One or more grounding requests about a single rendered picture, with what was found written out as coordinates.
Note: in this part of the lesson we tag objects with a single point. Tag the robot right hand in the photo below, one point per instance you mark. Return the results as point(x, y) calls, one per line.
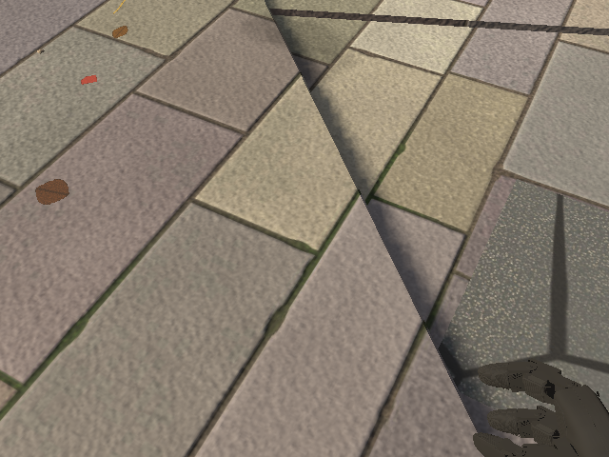
point(578, 428)

